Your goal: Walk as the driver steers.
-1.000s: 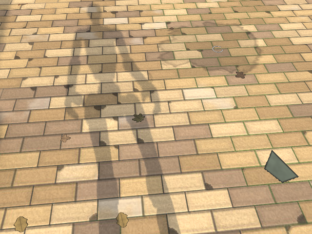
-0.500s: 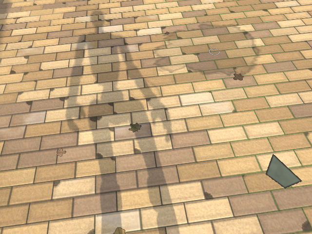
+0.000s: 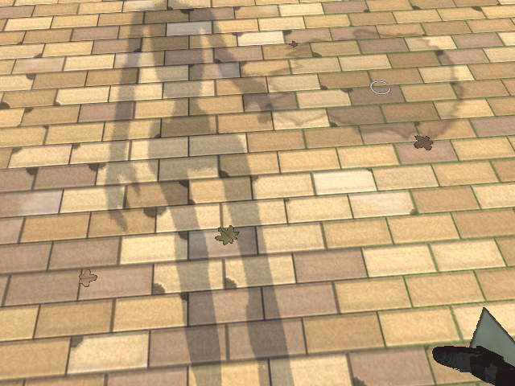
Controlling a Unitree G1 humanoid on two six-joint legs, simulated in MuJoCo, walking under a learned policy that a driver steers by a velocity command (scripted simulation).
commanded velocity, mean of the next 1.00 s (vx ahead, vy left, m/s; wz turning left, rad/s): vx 0.49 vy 0.00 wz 0.00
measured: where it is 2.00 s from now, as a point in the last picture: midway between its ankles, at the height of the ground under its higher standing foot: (326, 167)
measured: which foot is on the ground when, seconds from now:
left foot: down 0.00-0.50, up 0.52-1.00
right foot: up 0.00-0.46, down 0.48-1.00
